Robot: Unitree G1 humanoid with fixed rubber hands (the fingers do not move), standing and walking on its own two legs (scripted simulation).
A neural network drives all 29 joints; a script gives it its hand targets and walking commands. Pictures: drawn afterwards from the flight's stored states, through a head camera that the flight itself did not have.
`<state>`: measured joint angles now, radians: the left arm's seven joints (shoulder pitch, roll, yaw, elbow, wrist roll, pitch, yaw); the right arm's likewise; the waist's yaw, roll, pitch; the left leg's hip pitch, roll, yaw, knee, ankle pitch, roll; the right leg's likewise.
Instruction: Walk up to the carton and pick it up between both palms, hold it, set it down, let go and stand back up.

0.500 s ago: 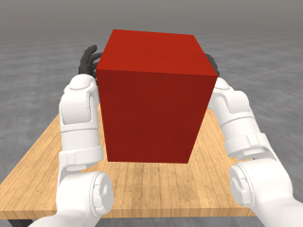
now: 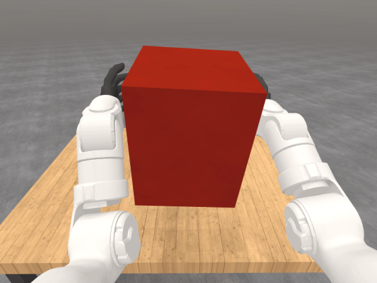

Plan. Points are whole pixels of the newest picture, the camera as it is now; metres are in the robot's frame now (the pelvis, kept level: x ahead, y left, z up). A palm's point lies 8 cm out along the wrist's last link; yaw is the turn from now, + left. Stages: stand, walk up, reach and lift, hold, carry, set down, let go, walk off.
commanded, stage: hold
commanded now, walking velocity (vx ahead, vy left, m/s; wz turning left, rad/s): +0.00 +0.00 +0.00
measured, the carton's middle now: (188, 125) +0.35 +0.01 +0.26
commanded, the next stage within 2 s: none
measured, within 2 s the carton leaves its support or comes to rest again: neither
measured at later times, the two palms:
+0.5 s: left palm (116, 109) +0.33 +0.15 +0.30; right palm (265, 117) +0.35 -0.15 +0.27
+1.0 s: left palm (117, 119) +0.35 +0.16 +0.27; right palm (256, 122) +0.37 -0.14 +0.25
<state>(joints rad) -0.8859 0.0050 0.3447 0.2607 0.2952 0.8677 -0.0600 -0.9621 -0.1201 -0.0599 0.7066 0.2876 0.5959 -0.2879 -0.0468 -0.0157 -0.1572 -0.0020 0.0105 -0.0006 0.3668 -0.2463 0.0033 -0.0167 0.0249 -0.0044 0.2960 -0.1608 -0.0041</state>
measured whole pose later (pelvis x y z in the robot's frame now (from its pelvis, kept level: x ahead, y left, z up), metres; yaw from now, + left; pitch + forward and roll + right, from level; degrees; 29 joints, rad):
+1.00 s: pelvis -0.01 +0.00 +0.00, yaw +0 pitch -8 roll -1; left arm -0.89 0.01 0.35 0.31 0.35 0.89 -0.10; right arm -0.99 -0.12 -0.06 0.78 0.28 0.62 -0.28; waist -0.05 -0.03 -0.07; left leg 0.00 0.01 0.00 0.37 -0.23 0.00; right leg -0.02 0.02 0.00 0.30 -0.15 -0.01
